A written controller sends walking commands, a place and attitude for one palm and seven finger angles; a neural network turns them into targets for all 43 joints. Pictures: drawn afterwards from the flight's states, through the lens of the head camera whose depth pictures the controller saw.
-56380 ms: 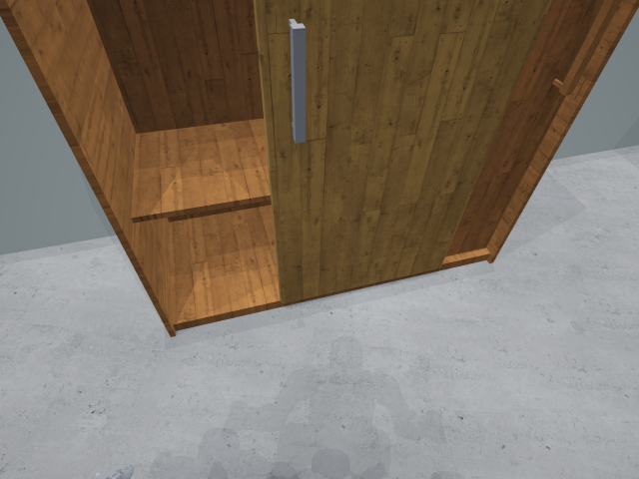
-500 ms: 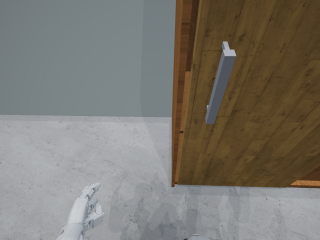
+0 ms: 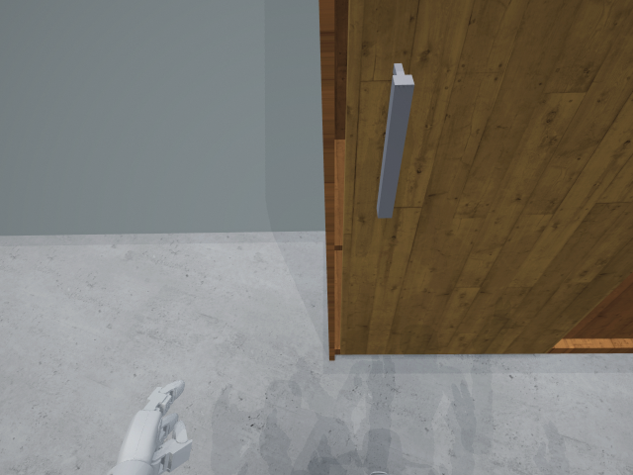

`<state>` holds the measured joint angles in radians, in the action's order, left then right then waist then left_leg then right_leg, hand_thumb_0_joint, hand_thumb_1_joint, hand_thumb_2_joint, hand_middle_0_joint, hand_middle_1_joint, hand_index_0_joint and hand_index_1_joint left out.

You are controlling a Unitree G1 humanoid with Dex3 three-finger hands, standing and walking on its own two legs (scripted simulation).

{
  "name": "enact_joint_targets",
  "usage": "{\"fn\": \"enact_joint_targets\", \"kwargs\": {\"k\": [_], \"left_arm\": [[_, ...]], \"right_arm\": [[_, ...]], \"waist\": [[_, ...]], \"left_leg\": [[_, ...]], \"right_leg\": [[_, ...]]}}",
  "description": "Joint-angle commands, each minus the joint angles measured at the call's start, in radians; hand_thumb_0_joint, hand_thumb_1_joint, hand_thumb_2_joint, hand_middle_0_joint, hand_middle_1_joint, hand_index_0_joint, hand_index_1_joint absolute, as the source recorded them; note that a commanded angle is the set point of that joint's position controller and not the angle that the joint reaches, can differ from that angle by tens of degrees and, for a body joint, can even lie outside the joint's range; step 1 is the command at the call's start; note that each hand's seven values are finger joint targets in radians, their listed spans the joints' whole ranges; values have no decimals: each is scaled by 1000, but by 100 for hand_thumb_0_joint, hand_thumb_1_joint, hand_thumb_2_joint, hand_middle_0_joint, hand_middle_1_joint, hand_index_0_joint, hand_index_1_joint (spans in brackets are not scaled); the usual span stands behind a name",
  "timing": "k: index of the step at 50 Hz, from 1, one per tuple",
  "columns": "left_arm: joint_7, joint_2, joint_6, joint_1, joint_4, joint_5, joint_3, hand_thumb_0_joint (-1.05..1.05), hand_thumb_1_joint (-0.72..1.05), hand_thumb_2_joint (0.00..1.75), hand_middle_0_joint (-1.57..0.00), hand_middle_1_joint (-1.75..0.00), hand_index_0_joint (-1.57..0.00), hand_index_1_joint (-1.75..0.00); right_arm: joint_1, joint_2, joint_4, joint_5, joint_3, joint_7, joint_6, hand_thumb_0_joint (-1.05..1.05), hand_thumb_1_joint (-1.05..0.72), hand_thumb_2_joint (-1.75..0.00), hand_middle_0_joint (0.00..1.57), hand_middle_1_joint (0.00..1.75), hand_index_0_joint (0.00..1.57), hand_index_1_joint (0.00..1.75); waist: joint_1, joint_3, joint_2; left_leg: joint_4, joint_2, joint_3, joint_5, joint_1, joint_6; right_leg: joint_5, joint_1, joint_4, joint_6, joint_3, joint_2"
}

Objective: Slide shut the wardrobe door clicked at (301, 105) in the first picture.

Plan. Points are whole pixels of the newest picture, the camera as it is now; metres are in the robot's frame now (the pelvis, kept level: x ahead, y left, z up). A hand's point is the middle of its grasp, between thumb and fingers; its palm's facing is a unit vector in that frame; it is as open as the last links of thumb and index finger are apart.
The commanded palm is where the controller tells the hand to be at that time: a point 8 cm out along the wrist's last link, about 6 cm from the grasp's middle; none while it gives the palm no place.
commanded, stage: step back with the hand held close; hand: right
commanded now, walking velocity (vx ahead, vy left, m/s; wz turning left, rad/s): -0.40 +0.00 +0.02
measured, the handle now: (390, 148) +0.53 -0.10 +0.12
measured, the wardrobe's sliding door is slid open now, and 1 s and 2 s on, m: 0.01 0.01 0.01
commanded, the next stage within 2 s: stop stepping back and stand still in 0.16 s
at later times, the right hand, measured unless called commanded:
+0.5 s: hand out of the picture +0.07 -0.28 +0.18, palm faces +0.41 +0.84 -0.35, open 7.4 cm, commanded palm +0.02 -0.32 +0.19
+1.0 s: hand out of the picture +0.01 -0.31 +0.17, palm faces +0.48 +0.83 -0.29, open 7.4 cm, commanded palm -0.05 -0.34 +0.19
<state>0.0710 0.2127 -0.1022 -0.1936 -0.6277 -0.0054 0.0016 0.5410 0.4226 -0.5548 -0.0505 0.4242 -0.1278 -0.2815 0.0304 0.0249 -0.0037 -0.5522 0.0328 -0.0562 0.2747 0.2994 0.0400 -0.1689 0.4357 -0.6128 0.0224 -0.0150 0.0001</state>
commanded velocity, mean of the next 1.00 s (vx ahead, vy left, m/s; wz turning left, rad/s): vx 0.06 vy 0.02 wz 0.00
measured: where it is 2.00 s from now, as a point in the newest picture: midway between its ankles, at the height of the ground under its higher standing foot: outside the picture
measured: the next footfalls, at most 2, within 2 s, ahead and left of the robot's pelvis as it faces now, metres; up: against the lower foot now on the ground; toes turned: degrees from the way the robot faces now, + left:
left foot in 0.32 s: -0.13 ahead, +0.13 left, +0.00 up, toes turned +4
right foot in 0.50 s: -0.05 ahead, -0.11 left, +0.00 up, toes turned +2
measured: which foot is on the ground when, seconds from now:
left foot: down 0.00-0.02, up 0.04-0.30, down 0.32-0.52, up 0.54-0.74, down 0.76-1.00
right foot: down 0.00-0.32, up 0.34-0.48, down 0.50-0.76, up 0.78-1.00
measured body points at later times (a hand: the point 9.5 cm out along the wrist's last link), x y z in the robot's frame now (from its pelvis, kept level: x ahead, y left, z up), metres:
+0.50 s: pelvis -0.13 -0.03 +0.00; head -0.15 -0.06 +0.45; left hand +0.00 +0.23 -0.07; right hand +0.04 -0.33 +0.19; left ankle -0.17 +0.12 -0.73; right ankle -0.09 -0.11 -0.73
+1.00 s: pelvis -0.20 -0.04 +0.00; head -0.23 -0.06 +0.45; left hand -0.06 +0.22 -0.07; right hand -0.02 -0.35 +0.18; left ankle -0.17 +0.07 -0.72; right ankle -0.17 -0.17 -0.72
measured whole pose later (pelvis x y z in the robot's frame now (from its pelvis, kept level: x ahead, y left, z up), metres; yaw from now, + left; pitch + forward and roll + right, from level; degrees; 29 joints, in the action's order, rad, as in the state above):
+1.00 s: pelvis -0.20 -0.04 +0.00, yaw +1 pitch -1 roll +0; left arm 0.09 0.23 -0.10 -0.28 -0.67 -0.01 0.00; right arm 0.45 0.33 -0.39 -0.04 0.38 -0.15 -0.18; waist 0.01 -0.07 -0.04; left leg -0.58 -0.03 0.10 0.31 0.29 -0.05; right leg -0.38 0.32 -0.67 0.04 -0.06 0.06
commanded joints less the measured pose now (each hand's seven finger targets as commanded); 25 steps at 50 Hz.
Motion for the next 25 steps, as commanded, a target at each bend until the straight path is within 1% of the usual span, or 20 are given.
{"fn": "enact_joint_targets", "kwargs": {"k": [1,2,3,4,6,7,10,11,13,14,15,16,17,18,19,21,22,23,24,25], "left_arm": [[29,135,-65,92,173,5,49,0,90,90,-20,-30,-20,-30],[26,124,-72,81,168,-18,52,0,90,90,-20,-30,-20,-30],[20,122,-79,82,162,-33,52,0,90,90,-20,-30,-20,-30],[15,123,-84,81,159,-34,56,0,90,90,-20,-30,-20,-30],[2,126,-90,66,166,-23,67,0,90,90,-20,-30,-20,-30],[-7,125,-91,67,170,-17,68,0,90,90,-20,-30,-20,-30],[-14,124,-87,83,179,-18,63,0,90,90,-20,-30,-20,-30],[-6,122,-86,81,177,-23,59,0,90,90,-20,-30,-20,-30],[-2,121,-71,74,155,-27,61,0,90,90,-20,-30,-20,-30],[1,121,-64,53,153,-25,65,0,90,90,-20,-30,-20,-30],[5,119,-53,33,147,-18,67,0,90,90,-20,-30,-20,-30],[8,114,-42,38,142,-14,67,0,90,90,-20,-30,-20,-30],[11,112,-43,72,143,-16,57,0,90,90,-20,-30,-20,-30],[11,111,-51,91,146,-11,44,0,90,90,-20,-30,-20,-30],[15,103,-53,70,137,10,38,0,90,90,-20,-30,-20,-30],[29,100,-59,117,154,11,26,0,90,90,-20,-30,-20,-30],[43,111,-65,101,130,10,28,0,90,90,-20,-30,-20,-30],[45,125,-73,74,115,9,32,0,90,90,-20,-30,-20,-30],[44,141,-83,56,116,8,35,0,90,90,-20,-30,-20,-30],[42,154,-93,51,131,9,38,0,90,90,-20,-30,-20,-30]], "right_arm": [[-135,198,-158,-8,111,-11,-52,0,-90,-90,20,30,20,30],[-93,210,-137,-15,151,-18,-53,0,-90,-90,20,30,20,30],[-99,200,-175,-18,142,-16,-53,0,-90,-90,20,30,20,30],[-118,193,-206,-17,143,-18,-53,0,-90,-90,20,30,20,30],[-71,193,-245,-16,149,-22,-61,0,-90,-90,20,30,20,30],[-39,170,-258,-13,128,-21,-54,0,-90,-90,20,30,20,30],[-16,175,-273,-23,133,-23,-40,0,-90,-90,20,30,20,30],[9,184,-241,-29,146,-25,-32,0,-90,-90,20,30,20,30],[-11,177,-195,-39,137,-20,-29,0,-90,-90,20,30,20,30],[1,188,-178,-39,144,-17,-29,0,-90,-90,20,30,20,30],[13,206,-158,-36,148,-18,-25,0,-90,-90,20,30,20,30],[10,227,-165,-34,157,-22,-18,0,-90,-90,20,30,20,30],[-37,228,-191,-47,144,-24,-8,0,-90,-90,20,30,20,30],[-104,245,-211,-44,159,-29,-4,0,-90,-90,20,30,20,30],[-90,191,-146,-32,127,-19,23,0,-90,-90,20,30,20,30],[-142,149,-110,-25,78,-17,53,0,-90,-90,20,30,20,30],[-143,145,-54,-13,79,-25,56,0,-90,-90,20,30,20,30],[-140,132,-31,-4,71,-28,50,0,-90,-90,20,30,20,30],[-152,125,-47,1,63,-34,38,0,-90,-90,20,30,20,30],[-187,140,-102,8,60,-41,23,0,-90,-90,20,30,20,30]], "waist": [[-16,-175,192],[-3,-210,232],[-6,-229,249],[-10,-209,227],[-5,-238,191],[-5,-238,203],[-10,-218,265],[-13,-196,263],[-17,-207,245],[-20,-221,204],[-27,-214,69],[-29,-205,-105],[-17,-131,-179],[-14,-127,-165],[-23,-132,-213],[-43,-61,-162],[-54,-24,-67],[-50,-26,46],[-46,-35,177],[-41,-52,272]], "left_leg": [[-168,16,18,30,16,-19],[-279,35,4,221,69,-29],[-386,38,-19,281,50,-30],[-432,32,-35,257,32,-32],[-345,21,-7,208,32,-35],[-308,24,25,197,20,-34],[-160,50,100,210,-95,-51],[-84,51,109,209,-132,-56],[107,36,129,174,-190,-79],[223,14,112,170,-176,-98],[332,-80,33,173,-47,-139],[429,-268,-169,251,195,-202],[454,-380,-225,170,254,-262],[391,-398,-185,63,178,-281],[317,-330,-107,29,84,-244],[256,-254,-19,84,96,-164],[217,-209,14,98,102,-132],[148,-168,26,106,94,-109],[50,-114,40,93,64,-80],[-40,-50,66,114,92,-48]], "right_leg": [[455,-229,295,64,210,246],[428,-241,321,102,308,304],[246,-194,371,108,349,331],[102,-140,393,131,343,337],[110,-200,356,144,269,310],[70,-206,363,130,221,285],[-266,-94,479,78,194,243],[-306,-56,493,65,205,242],[-344,-61,470,-5,165,225],[-324,-122,387,-43,112,169],[-257,-220,156,-76,5,71],[-182,-319,-178,-79,-13,1],[-179,-226,-403,-73,14,-29],[-202,-96,-507,-63,59,-9],[-196,-17,-458,-44,78,12],[-177,-111,-170,-25,51,55],[-125,-169,19,-18,14,36],[-122,-227,146,-9,23,30],[-135,-238,270,14,108,81],[-168,-256,335,53,297,189]]}}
